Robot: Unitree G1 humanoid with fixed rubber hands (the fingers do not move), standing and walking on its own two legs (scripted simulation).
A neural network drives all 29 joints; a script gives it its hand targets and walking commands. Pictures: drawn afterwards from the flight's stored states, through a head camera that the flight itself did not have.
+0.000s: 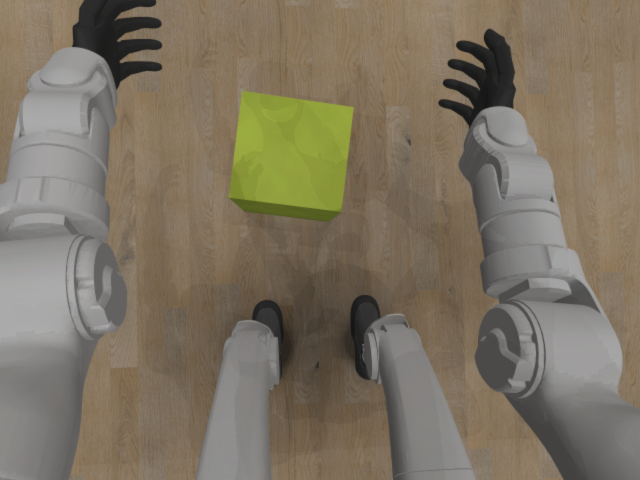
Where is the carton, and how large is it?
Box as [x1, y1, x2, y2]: [229, 91, 353, 221]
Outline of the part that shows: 242,91 229,197 245,211 328,221 341,211 353,107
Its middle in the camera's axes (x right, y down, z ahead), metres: -0.06 -0.16 +0.85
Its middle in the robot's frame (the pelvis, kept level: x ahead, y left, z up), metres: +0.54 +0.02 -0.53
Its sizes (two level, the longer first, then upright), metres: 0.210 0.200 0.250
